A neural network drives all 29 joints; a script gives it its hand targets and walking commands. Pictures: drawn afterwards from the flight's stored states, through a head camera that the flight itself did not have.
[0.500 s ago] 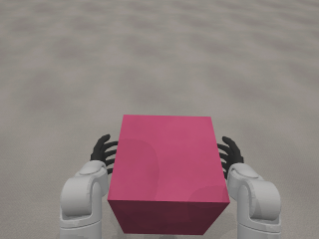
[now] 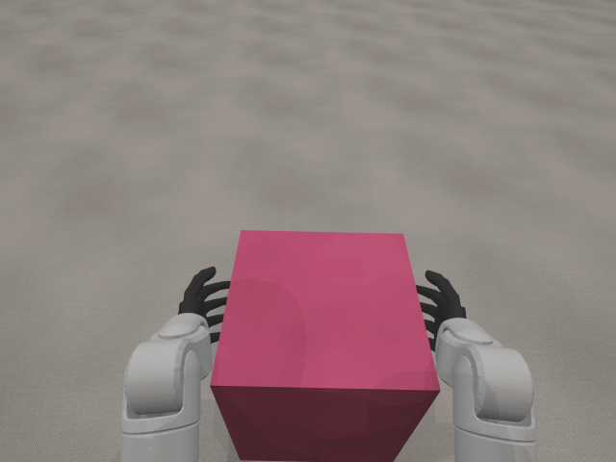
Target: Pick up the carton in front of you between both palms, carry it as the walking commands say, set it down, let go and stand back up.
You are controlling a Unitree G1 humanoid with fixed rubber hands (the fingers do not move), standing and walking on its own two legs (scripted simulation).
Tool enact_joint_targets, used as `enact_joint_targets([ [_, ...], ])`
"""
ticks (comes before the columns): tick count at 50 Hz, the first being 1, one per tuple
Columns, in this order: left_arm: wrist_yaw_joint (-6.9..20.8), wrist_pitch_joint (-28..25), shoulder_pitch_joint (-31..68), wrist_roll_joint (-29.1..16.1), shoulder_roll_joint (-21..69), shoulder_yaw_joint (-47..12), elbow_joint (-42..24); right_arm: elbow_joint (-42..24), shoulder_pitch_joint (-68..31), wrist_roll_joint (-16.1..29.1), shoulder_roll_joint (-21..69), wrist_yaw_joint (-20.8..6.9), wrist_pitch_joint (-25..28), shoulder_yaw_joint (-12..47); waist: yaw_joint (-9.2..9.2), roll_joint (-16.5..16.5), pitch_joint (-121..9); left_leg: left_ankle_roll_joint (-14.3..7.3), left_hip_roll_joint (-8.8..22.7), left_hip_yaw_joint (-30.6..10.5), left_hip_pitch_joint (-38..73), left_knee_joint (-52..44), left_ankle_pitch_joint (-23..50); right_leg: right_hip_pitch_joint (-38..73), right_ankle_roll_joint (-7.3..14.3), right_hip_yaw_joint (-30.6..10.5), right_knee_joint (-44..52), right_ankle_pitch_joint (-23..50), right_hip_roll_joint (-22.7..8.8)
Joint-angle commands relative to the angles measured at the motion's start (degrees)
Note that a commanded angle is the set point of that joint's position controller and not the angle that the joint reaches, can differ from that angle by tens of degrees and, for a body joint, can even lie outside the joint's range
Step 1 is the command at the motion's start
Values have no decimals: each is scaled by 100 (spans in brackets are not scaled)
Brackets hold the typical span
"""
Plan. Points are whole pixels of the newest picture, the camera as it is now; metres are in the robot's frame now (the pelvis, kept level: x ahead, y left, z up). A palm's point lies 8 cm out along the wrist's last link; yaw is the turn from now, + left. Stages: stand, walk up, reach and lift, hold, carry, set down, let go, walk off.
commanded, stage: carry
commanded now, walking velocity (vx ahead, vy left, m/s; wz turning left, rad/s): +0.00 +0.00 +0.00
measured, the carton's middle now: (319, 350) +0.26 +0.00 +0.02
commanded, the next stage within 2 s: hold in 1.04 s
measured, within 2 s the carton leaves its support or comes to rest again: neither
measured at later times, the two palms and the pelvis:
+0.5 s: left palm (203, 344) +0.26 +0.15 +0.04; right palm (435, 348) +0.25 -0.15 +0.04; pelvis -0.03 +0.00 +0.00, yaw +0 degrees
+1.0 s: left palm (201, 337) +0.27 +0.15 +0.04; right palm (431, 341) +0.26 -0.15 +0.04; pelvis -0.03 +0.00 +0.00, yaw +0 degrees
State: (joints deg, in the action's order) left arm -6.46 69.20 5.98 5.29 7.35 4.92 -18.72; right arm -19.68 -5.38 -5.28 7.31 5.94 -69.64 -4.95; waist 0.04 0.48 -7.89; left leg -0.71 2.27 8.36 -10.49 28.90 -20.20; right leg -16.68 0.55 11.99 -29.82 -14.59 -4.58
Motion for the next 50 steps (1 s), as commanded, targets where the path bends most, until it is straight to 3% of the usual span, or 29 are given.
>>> enact_joint_targets([
  [1, 1193, -253, 2556, -1668, 4646, -3740, -25, -17, -2613, 1643, 4584, -1140, 283, 3744, -6, -15, -673, -68, 678, -585, -220, -535, 1637, 637, 15, -650, 364, 1338, -561],
  [9, 1359, -938, 2748, -1349, 4670, -3479, 511, 565, -2790, 1327, 4618, -1318, 991, 3510, -6, -39, -834, -97, 655, -596, -240, -580, 1319, 702, 33, -678, 450, 1195, -572],
  [24, 1636, -2703, 3271, -406, 4608, -2303, 2499, 2497, -3321, 388, 4548, -1586, 2748, 2333, -12, -46, -947, -129, 660, -626, -284, -580, 1177, 687, 24, -700, 497, 1101, -581],
  [29, 1745, -3218, 3580, -352, 4854, -2292, 2878, 2909, -3624, 322, 4819, -1703, 3249, 2300, -6, -29, -1106, -129, 669, -629, -194, -512, 1345, 763, 24, -688, 445, 1232, -580],
  [39, 1749, -2887, 3260, -558, 5056, -2648, 2480, 2500, -3290, 518, 5010, -1700, 2923, 2648, 2, -29, -1302, -109, 688, -596, -88, -327, 1937, 796, 13, -642, 265, 1687, -593],
  [50, 1759, -2868, 3385, -540, 5059, -2584, 2510, 2519, -3423, 519, 5010, -1703, 2900, 2589, -6, -32, -1141, -129, 686, -619, -177, -411, 1703, 750, 5, -665, 325, 1495, -589],
])
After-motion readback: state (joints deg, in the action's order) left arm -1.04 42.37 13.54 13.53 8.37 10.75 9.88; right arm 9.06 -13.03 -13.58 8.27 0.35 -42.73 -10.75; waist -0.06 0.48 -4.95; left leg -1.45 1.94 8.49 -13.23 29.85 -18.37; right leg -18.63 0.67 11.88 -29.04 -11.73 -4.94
